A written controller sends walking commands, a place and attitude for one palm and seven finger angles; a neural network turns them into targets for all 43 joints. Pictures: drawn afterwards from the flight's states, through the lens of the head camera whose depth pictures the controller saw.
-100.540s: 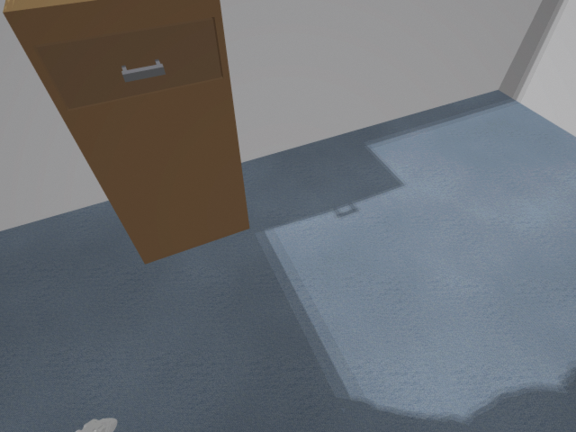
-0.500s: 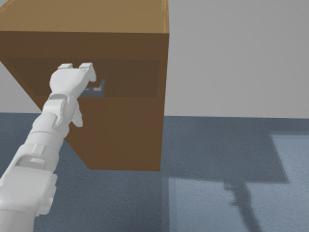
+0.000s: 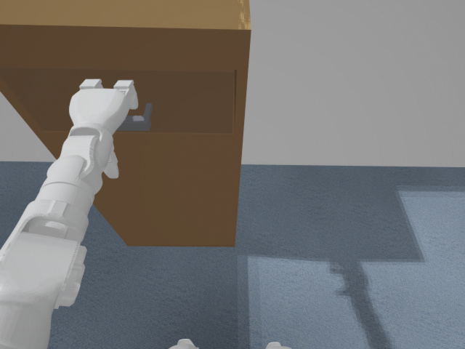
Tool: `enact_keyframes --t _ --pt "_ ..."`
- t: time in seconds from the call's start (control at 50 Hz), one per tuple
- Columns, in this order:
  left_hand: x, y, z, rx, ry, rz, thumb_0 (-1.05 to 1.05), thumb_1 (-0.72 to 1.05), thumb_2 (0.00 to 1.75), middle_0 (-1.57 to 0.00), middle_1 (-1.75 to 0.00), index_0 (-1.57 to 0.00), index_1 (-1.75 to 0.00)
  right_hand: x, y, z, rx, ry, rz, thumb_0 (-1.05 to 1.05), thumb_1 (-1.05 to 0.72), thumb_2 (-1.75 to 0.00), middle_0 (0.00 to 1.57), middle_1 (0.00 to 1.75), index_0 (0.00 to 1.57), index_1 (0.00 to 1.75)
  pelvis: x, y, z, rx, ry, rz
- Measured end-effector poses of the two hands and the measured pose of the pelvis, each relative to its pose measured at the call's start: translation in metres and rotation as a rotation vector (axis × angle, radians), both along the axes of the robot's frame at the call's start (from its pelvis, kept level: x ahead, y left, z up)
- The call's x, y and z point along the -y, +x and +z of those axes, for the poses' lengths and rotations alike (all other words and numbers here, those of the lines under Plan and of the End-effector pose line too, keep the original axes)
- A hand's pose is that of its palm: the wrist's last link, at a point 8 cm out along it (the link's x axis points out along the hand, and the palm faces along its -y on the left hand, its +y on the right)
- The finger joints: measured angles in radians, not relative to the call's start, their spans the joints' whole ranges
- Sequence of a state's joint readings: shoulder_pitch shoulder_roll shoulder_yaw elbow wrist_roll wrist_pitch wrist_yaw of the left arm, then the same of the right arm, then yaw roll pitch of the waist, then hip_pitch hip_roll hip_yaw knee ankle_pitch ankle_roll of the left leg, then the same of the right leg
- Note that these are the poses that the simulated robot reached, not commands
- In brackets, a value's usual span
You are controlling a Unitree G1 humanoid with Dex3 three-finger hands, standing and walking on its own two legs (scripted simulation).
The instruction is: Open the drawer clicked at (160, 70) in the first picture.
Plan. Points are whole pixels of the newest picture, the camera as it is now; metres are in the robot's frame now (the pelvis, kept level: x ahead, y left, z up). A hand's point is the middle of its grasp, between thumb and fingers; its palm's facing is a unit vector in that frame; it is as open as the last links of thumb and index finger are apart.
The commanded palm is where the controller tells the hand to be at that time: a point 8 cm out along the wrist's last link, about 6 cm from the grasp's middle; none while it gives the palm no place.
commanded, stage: lower the fingers behind the handle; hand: left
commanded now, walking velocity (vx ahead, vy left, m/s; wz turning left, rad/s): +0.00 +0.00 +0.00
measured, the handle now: (125, 115) +0.53 +0.20 +0.07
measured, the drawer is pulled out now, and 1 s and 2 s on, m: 0.00 0.00 0.00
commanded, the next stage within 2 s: lift the fingers back up to retry in 0.34 s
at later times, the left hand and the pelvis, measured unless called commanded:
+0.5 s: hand (112, 130) +0.49 +0.21 +0.08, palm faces +0.00 +0.00 -1.00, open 13.7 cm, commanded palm +0.46 +0.22 +0.12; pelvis +0.00 +0.00 +0.00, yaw +0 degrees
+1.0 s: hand (109, 119) +0.49 +0.21 +0.11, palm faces -0.01 -0.03 -1.00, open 13.5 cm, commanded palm +0.46 +0.21 +0.18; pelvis +0.03 +0.00 +0.01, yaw +0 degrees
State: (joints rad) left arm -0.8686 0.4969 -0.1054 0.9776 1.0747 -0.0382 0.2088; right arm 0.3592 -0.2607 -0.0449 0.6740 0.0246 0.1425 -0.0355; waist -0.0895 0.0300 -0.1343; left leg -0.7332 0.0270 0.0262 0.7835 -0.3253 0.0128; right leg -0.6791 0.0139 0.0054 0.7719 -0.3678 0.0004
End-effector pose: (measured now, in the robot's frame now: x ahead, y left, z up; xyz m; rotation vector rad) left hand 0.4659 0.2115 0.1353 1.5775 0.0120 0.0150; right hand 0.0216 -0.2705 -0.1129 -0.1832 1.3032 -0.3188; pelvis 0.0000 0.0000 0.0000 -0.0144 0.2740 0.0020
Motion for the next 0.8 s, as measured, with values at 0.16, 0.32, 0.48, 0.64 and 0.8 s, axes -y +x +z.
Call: enact_keyframes --t 0.16,0.32,0.48,0.64,0.8 --pt "0.001 -0.002 -0.001 -0.014 0.001 0.006 0.0 -0.49 0.3 -0.22 -1.27 -0.32 -1.23 -0.005 -0.007 -0.003 0.004 0.008 -0.012 0.01 -0.9 -0.9 0.2 0.3 0.2 0.3 -0.002 -0.003 -0.001 0.003 0.001 -0.004" --pt "0.0 -0.002 -0.002 -0.011 -0.006 0.001 0.0 -0.49 0.3 -0.22 -1.29 -0.32 -1.21 -0.008 -0.003 -0.004 0.013 0.011 -0.004 0.01 -0.9 -0.9 0.2 0.3 0.21 0.3 -0.002 -0.003 -0.001 -0.001 0.0 -0.005" --pt "-0.001 -0.001 -0.001 -0.004 -0.007 0.0 0.0 -0.49 0.3 -0.23 -1.3 -0.33 -1.22 -0.007 0.009 -0.003 0.021 0.01 0.011 0.01 -0.9 -0.9 0.2 0.3 0.21 0.3 -0.002 0.0 -0.001 -0.003 0.0 0.0" --pt "-0.002 0.001 0.002 -0.024 -0.023 -0.001 0.0 -0.49 0.3 -0.25 -1.28 -0.35 -1.23 -0.005 0.022 0.001 0.047 0.003 0.005 0.01 -0.9 -0.9 0.2 0.3 0.2 0.3 -0.002 0.006 0.002 0.011 0.0 -0.002" --pt "-0.001 0.0 0.007 -0.033 -0.044 -0.025 0.0 -0.49 0.3 -0.3 -1.23 -0.34 -1.21 -0.007 0.037 0.004 0.068 0.012 0.005 0.01 -0.9 -0.9 0.2 0.3 0.2 0.3 -0.003 0.016 0.008 0.032 0.001 -0.003"
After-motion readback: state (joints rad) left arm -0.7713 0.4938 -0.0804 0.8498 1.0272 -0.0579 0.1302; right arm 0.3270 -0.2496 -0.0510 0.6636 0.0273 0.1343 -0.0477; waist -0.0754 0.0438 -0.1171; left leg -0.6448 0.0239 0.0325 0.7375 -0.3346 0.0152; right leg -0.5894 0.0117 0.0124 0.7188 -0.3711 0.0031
